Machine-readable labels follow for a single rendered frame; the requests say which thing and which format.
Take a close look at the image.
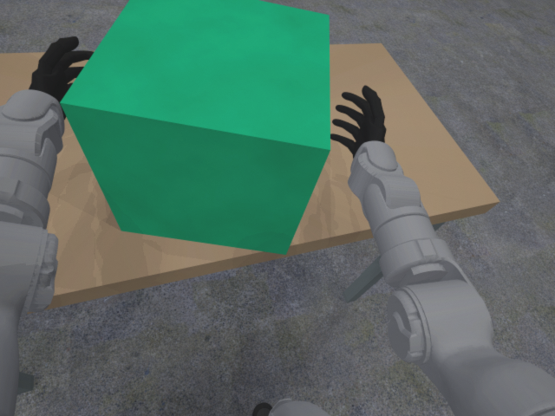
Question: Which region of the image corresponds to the right robot hand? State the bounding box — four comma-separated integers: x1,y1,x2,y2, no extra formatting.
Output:
330,85,386,158

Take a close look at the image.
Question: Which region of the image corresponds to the left robot hand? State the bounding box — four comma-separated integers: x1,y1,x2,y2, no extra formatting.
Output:
29,36,94,119

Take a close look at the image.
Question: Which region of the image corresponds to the robot left forearm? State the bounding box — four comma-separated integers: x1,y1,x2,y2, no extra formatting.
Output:
0,89,65,230

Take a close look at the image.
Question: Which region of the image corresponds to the carton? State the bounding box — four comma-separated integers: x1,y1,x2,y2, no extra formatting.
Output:
60,0,330,255

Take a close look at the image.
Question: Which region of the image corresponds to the robot right upper arm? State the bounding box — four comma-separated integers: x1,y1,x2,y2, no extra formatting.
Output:
387,279,555,416

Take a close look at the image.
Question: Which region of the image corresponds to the table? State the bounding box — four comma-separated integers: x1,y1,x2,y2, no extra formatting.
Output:
0,43,500,394

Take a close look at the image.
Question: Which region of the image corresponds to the robot right forearm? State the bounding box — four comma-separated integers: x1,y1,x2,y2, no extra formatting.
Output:
348,140,493,336

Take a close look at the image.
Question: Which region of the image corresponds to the robot left upper arm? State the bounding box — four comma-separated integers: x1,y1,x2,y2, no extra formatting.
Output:
0,221,58,416

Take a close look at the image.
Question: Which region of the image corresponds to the robot right shin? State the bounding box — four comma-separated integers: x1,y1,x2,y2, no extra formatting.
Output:
268,399,292,416

